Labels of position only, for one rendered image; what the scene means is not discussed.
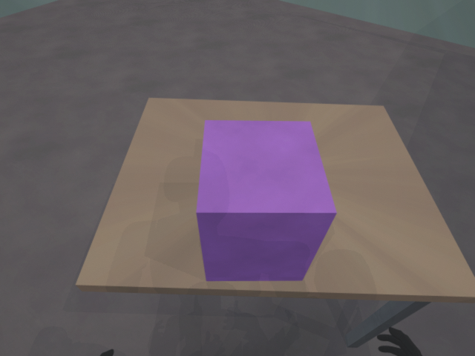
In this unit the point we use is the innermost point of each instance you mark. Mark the table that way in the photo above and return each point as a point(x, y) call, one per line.
point(388, 240)

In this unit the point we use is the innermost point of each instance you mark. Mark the carton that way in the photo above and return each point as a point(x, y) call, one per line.
point(264, 204)

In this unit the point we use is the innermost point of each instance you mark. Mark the robot right hand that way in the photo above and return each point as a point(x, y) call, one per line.
point(407, 347)

